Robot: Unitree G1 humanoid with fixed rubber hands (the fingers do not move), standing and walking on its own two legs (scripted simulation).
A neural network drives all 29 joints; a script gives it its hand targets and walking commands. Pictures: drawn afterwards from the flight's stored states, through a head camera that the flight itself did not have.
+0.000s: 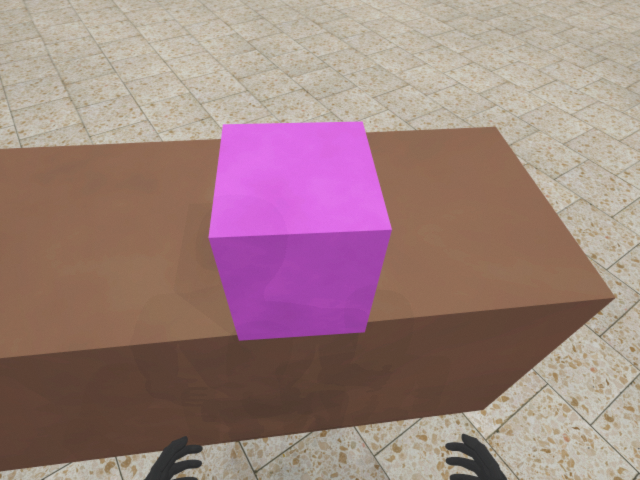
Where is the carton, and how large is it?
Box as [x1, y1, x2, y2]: [209, 121, 391, 340]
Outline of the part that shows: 362,121 223,124 209,230 209,240 239,340 364,331 391,228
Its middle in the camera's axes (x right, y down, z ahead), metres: -0.04 -0.01 +0.58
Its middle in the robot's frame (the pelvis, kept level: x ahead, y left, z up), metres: +0.45 +0.04 +0.03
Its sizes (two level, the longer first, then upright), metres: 0.210 0.200 0.250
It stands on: a pedestal, 0.66 m high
